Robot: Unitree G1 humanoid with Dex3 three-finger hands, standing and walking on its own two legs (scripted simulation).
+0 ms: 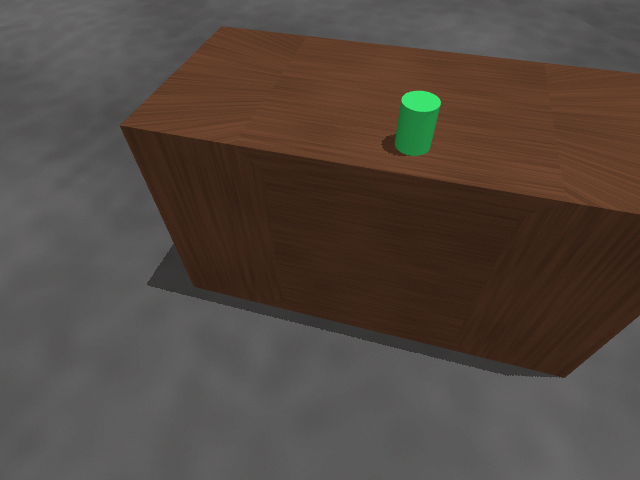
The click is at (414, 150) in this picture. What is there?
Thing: squat round
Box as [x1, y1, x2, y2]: [395, 91, 440, 155]
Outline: 411,91 404,94 401,99 395,137 395,146 398,150 403,153 410,155 419,155 426,152 429,149 440,100 434,94 429,92
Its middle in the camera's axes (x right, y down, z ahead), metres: +0.20 -0.25 +0.86
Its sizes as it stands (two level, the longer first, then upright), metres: 0.079 0.079 0.109
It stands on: a support 0.70 m high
